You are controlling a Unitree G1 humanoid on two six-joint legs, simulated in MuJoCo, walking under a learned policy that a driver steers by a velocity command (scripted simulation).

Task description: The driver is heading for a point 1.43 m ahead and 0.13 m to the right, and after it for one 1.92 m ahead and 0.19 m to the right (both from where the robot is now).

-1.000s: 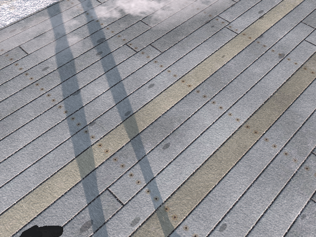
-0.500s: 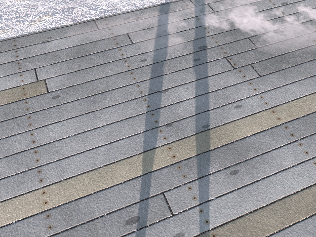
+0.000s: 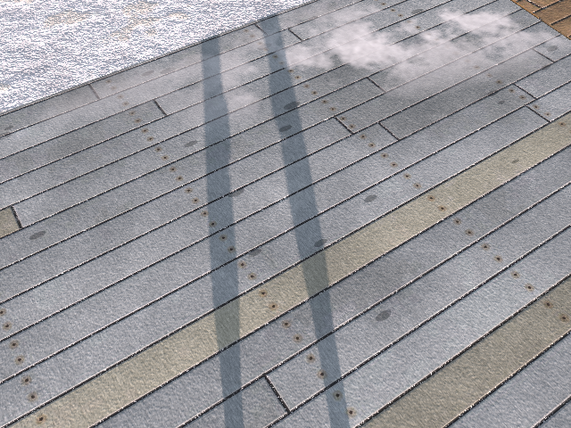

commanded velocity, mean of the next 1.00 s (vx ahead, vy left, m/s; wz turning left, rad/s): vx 0.37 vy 0.00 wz -0.11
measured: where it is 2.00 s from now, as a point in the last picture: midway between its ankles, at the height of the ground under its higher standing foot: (366, 419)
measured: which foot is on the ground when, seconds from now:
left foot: down 0.00-0.14, up 0.16-0.58, down 0.60-1.00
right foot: up 0.00-0.10, down 0.12-0.62, up 0.64-1.00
